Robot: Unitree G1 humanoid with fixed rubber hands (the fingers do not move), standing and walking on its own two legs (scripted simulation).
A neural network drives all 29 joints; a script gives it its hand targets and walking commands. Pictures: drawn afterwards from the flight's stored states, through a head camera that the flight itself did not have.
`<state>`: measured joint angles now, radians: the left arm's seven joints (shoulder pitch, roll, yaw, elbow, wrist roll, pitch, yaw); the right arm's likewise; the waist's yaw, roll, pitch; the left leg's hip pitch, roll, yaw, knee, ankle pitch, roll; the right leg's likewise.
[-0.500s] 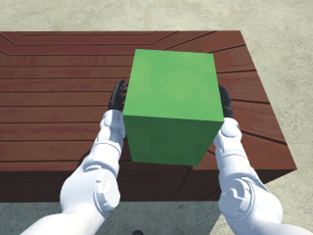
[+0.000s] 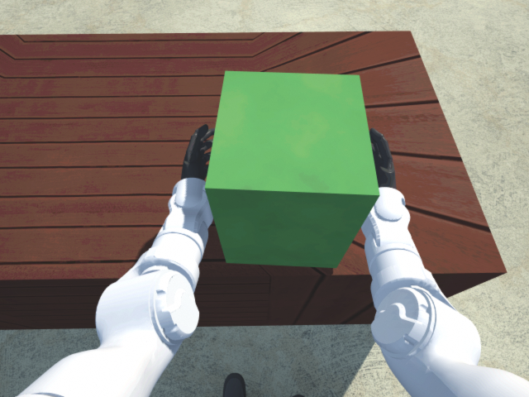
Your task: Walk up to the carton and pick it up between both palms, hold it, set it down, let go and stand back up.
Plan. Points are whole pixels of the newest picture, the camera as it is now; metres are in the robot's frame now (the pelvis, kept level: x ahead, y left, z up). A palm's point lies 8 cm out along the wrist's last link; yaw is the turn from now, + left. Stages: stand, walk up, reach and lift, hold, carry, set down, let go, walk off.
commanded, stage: set down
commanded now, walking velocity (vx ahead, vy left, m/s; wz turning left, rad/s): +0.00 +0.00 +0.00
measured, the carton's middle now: (286, 178) +0.44 +0.00 +0.01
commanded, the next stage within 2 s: none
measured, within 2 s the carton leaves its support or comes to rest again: neither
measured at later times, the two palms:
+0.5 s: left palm (195, 173) +0.44 +0.15 +0.02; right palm (379, 181) +0.43 -0.14 +0.03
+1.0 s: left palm (195, 174) +0.44 +0.15 +0.02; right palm (379, 181) +0.43 -0.14 +0.03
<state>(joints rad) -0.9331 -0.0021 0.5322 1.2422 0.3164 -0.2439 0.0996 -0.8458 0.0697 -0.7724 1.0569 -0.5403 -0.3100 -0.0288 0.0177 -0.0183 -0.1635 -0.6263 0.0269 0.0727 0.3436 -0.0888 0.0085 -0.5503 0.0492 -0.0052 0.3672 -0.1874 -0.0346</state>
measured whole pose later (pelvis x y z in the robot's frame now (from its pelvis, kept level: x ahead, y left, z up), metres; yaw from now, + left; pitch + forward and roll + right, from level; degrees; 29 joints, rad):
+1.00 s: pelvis +0.00 +0.00 +0.00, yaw +1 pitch +20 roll +0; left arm -0.92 -0.07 0.66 1.10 0.47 -0.20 0.05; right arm -0.84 0.12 -0.86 0.93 -0.62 -0.29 0.04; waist 0.01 -0.03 -0.10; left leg -0.59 0.01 0.07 0.31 -0.07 0.02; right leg -0.51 0.04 -0.01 0.34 -0.18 -0.03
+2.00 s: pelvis -0.01 +0.01 -0.01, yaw -2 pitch +27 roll -2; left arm -1.05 0.11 0.31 1.40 0.11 -0.26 0.16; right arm -0.93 -0.05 -0.44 1.21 -0.18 -0.20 -0.04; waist -0.01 -0.02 -0.22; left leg -0.82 0.05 0.08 0.47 -0.13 0.02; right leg -0.72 0.07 0.00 0.44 -0.19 -0.03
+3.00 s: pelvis -0.03 +0.01 -0.01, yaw +0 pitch +24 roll -2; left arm -1.32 0.32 -0.12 1.44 -0.33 -0.01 0.10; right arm -1.22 -0.33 -0.02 1.33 0.33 0.05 -0.02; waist -0.03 -0.03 -0.28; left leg -0.81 0.04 0.05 0.49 -0.10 0.02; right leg -0.71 0.06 -0.04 0.48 -0.19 -0.03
